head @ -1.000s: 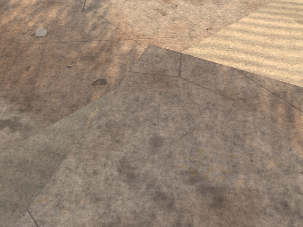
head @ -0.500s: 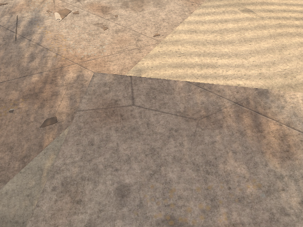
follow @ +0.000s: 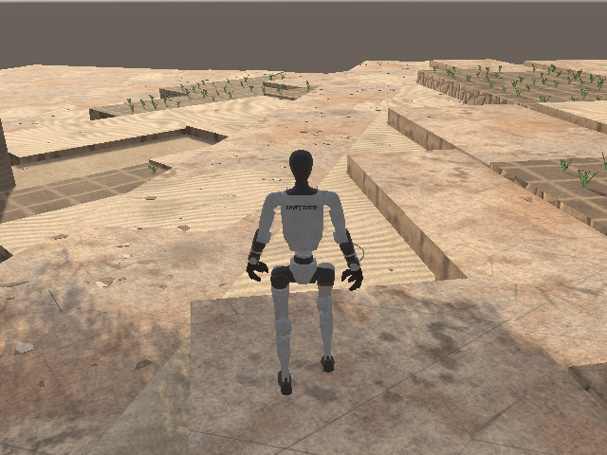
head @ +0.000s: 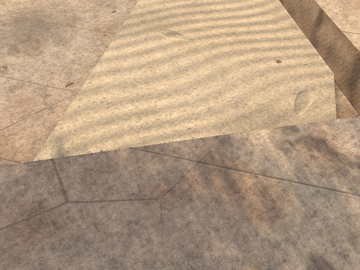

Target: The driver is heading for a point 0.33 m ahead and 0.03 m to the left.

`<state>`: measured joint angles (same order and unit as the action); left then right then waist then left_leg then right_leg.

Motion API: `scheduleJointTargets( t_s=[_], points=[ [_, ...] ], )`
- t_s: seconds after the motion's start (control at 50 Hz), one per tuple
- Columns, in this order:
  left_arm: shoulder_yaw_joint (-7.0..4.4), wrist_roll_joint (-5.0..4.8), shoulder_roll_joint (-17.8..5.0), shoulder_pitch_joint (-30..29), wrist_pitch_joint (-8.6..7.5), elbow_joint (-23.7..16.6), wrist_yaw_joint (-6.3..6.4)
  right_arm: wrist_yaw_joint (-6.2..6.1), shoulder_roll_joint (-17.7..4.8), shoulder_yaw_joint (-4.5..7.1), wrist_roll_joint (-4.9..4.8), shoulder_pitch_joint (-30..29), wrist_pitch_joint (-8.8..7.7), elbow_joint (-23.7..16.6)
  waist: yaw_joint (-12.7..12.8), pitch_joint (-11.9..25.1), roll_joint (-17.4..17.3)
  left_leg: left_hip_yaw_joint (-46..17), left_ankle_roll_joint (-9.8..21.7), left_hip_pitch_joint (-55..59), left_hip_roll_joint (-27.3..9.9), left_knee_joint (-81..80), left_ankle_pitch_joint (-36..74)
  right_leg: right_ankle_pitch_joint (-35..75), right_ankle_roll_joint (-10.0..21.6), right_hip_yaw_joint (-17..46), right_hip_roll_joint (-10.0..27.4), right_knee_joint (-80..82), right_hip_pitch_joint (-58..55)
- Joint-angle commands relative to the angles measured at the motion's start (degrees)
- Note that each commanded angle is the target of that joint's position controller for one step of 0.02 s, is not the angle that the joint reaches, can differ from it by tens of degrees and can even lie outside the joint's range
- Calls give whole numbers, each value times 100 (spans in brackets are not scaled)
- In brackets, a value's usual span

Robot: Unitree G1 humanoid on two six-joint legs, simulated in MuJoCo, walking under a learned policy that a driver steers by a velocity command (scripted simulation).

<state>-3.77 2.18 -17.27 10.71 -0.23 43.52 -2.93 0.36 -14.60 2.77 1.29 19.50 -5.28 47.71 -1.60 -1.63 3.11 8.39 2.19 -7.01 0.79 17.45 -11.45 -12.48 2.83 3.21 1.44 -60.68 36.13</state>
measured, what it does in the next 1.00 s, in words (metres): walks ahead: right foot, then left foot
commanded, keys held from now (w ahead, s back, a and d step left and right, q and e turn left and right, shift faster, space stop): w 0.16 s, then no key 0.84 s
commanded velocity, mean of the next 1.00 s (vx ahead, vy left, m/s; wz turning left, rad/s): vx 0.20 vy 0.00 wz -0.09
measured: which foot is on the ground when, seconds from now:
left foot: down 0.00-0.24, up 0.26-0.62, down 0.64-1.00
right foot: up 0.00-0.20, down 0.22-1.00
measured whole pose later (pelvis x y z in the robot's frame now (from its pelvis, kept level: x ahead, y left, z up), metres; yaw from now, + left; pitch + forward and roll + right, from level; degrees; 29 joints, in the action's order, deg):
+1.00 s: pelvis +0.26 -0.04 +0.00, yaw -3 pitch -2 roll +0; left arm -0.6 0.3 -10.6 16.3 -0.4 62.8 2.4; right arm -1.9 -10.0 -0.1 0.6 15.1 -0.2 60.4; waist -0.1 -2.0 -0.3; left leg 2.4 1.5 -9.3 0.4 22.5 -11.4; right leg -13.9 2.5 -3.6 -1.8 -20.4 4.7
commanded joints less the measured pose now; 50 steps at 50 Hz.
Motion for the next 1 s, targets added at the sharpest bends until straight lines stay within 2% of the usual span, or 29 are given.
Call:
scheduleJointTargets(
  t_s=[0.02, 0.08, 0.16, 0.18, 0.2, 0.22, 0.24, 0.26, 0.28, 0.3, 0.32, 0.34, 0.36, 0.4, 0.44, 0.52, 0.58, 0.62, 0.64, 0.66, 0.68, 0.7, 0.72, 0.76, 0.78, 0.84, 1.0],
  points=[
    [76, -5, -2, -195, -74, -408, -56, 44, -589, 106, -3, -27, -112, -217, 135, -81, -787, -721, 732, -12, -1380, -970, 1510, 632, -66, 23, 93, 837, 155],
    [183, -4, 99, -852, -121, -599, -117, 51, -699, 126, -30, 190, -74, -103, -40, -137, -846, -381, 650, -47, -1321, -960, 1683, 910, -53, -473, 64, 1960, -384],
    [191, 40, -26, -1115, -171, -714, -64, 22, -907, 168, -34, 611, 51, 161, -84, -173, -891, -446, 605, 626, -1600, -550, 2473, 281, 178, -746, -40, 2700, -738],
    [183, 73, -28, -910, -212, -640, -26, 9, -926, 164, -32, 624, 93, 219, 22, -99, -904, -370, 546, 777, -1567, -90, 3454, 112, 266, -804, -189, 2916, -1056],
    [158, 122, -31, -300, -288, -425, 24, -14, -908, 144, -73, 620, 134, 278, 311, 191, -816, -219, 420, 811, -1413, 725, 4276, 396, 372, -862, -381, 3391, -1791],
    [97, 215, -174, 504, -369, -125, 90, -32, -791, 90, -121, 672, 140, 277, 609, 740, -666, -46, 242, 397, -1171, 1738, 3964, 921, 483, -735, -310, 3595, -2986],
    [0, 310, -621, 1362, -415, 2, 184, -45, -520, -3, -143, 631, 113, -5, 893, 1572, 23, 90, 57, -707, -896, 3333, 1572, 2269, 727, 627, 1107, 3340, -4475],
    [-141, 103, -1183, 1355, -347, 22, 255, -21, -86, -101, -278, 1266, 155, -91, 580, 2272, 1251, -100, -149, -2242, 77, 5123, -2454, 4545, 1717, 2721, 2633, 3590, -5530],
    [-158, -192, -983, 1384, -318, 70, 287, -112, -640, 65, -145, 783, 266, 14, 725, 2048, 251, -929, -110, -2395, -115, 5457, -2173, 5637, 1677, 2081, 2229, 3441, -5145],
    [-29, -200, -618, 939, -347, 89, 308, -91, -439, 15, -188, 464, 255, -83, 500, 1365, 320, -1058, -81, -2565, -252, 5333, -1910, 5888, 1498, 1310, 1974, 3568, -4580],
    [81, -179, -236, 587, -356, 103, 304, -91, -345, -14, -155, 385, 260, -14, 300, 817, 78, -1040, -97, -2543, -415, 4898, -1647, 5350, 1198, 913, 1651, 3844, -3953],
    [146, -194, -41, 338, -361, 98, 325, -82, -365, 6, -79, 361, 325, 40, 138, 538, 82, -1013, -138, -2342, -513, 4562, -1412, 4939, 972, 660, 1404, 4066, -3500],
    [194, -197, 66, 134, -352, 98, 346, -54, -305, -6, -14, 552, 409, 124, -42, 516, 167, -966, -206, -1930, -499, 4348, -1211, 4809, 883, 399, 1243, 4256, -3077],
    [213, -156, 10, 126, -422, 184, 349, -15, -176, -2, 6, 689, 519, 211, -197, 678, 114, -865, -283, -1365, -355, 4060, -854, 5159, 893, 71, 1119, 4360, -2696],
    [217, -146, -54, 60, -465, 284, 341, -12, -54, -33, 12, 623, 574, 261, -277, 657, 177, -806, -325, -1117, -343, 3494, -582, 5012, 890, -195, 998, 4414, -2444],
    [239, -128, -61, 379, -410, 593, 339, -120, -46, -78, 0, 101, 636, 270, -35, 538, 381, -689, -275, -868, -295, 2412, -195, 4203, 810, -248, 913, 4370, -2403],
    [248, -115, -56, 445, -309, 742, 358, -180, -75, -98, -14, -100, 627, 319, 45, 383, 253, -689, -176, -574, -296, 1761, -250, 2854, 810, 54, 1030, 4363, -2289],
    [257, -162, -38, 366, -231, 807, 398, -204, -83, -131, 31, -44, 565, 409, -86, 228, -84, -797, -81, 48, -401, 644, 559, 1316, 539, 156, 858, 4219, -1992],
    [277, -127, 45, 493, -209, 829, 416, -224, -326, -98, 57, 19, 507, 456, 5, 229, -357, -1210, -41, 380, -805, 472, 1237, 547, 324, 183, 652, 4094, -1819],
    [248, -111, 111, 939, -190, 914, 412, -231, -634, -57, 64, -14, 450, 460, 344, 113, -821, -1613, 92, 375, -1246, 541, 2094, -103, 202, -27, 236, 3995, -1757],
    [296, -170, 307, 1282, -118, 1149, 427, -200, -521, -71, -64, -297, 466, 522, 457, 29, -1234, -1733, 291, -372, -1294, 386, 1573, -296, 136, -177, 37, 4264, -2344],
    [265, -151, 143, 1109, -78, 1246, 454, -159, -239, -131, -74, -442, 462, 505, 339, -233, -1031, -1659, 190, -755, -1096, 233, 1095, -15, 90, -129, 83, 4277, -2661],
    [221, -155, 35, 943, -70, 1260, 462, -153, -166, -152, -76, -431, 452, 548, 254, -232, -923, -1493, 91, -777, -916, 211, 1002, 298, 104, -76, 153, 4233, -2817],
    [202, -177, 25, 807, -77, 1313, 450, -201, -153, -162, -90, -266, 443, 712, 194, -66, -809, -1346, 36, -487, -756, 211, 1078, 626, 122, -11, 279, 4247, -2907],
    [222, -178, 101, 809, -88, 1369, 453, -215, -162, -156, -104, -228, 443, 780, 186, -21, -715, -1327, 37, -340, -744, 219, 1097, 640, 107, -2, 305, 4289, -2881],
    [232, -186, 169, 809, -90, 1560, 500, -225, -115, -168, -78, -223, 452, 898, 158, -48, -453, -1319, 73, -199, -759, 232, 1211, 642, 62, -23, 304, 4355, -2877],
    [267, -184, 268, 867, -42, 1913, 554, -253, -48, -211, -66, -179, 478, 1228, 151, -118, -337, -1278, 86, -190, -717, 188, 1196, 737, 45, -40, 354, 4361, -2962]
  ],
)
